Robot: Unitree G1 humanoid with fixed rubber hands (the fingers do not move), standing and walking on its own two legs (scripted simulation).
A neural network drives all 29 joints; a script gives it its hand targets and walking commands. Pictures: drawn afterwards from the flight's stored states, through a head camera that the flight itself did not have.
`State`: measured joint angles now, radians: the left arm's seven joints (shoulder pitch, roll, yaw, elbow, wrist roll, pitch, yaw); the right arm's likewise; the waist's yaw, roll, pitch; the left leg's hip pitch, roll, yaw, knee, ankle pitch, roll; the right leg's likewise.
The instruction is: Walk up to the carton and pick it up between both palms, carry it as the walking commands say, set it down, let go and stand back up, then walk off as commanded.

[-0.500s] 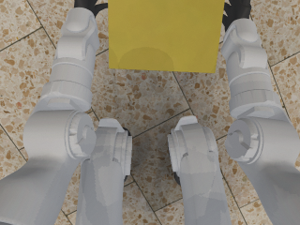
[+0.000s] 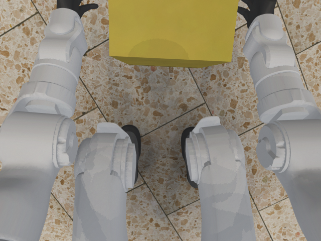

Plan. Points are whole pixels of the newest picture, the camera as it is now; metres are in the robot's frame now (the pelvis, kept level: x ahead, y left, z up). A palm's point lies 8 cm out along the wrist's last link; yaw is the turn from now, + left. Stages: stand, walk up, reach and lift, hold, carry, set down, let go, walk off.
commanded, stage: set down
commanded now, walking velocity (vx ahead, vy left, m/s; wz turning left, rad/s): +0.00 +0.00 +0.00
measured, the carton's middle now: (169, 17) +0.54 -0.03 -0.24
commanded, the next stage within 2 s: let go in 1.60 s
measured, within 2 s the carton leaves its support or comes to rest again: neither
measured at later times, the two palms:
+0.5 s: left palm out of the picture +0.56 +0.17 -0.09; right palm out of the picture +0.53 -0.21 -0.09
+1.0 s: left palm out of the picture +0.57 +0.17 +0.07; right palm out of the picture +0.54 -0.22 +0.08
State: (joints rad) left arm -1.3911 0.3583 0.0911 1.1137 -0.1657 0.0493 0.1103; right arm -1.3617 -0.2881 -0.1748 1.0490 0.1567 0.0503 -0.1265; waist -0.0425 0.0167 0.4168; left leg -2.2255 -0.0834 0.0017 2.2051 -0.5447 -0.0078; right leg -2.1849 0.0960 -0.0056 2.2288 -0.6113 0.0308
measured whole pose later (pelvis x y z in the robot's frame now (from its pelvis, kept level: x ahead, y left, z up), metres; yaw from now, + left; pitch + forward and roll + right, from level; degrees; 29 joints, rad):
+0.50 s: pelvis +0.01 +0.00 +0.04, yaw +0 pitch +37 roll +0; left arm -1.31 0.37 0.15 0.95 -0.14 0.12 0.10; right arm -1.23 -0.30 -0.18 0.84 0.16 0.13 -0.11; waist -0.05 0.01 0.26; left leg -2.14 -0.06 0.00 2.07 -0.57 -0.01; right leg -2.12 0.08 -0.01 2.09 -0.61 0.00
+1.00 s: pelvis +0.02 +0.00 +0.17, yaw -1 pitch +43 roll -1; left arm -1.23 0.33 0.23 0.88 -0.06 0.21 0.06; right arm -1.14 -0.26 -0.25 0.77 0.09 0.22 -0.06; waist -0.05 0.01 0.05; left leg -1.89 -0.06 -0.02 1.62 -0.48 0.00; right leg -1.86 0.07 0.01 1.63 -0.51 0.01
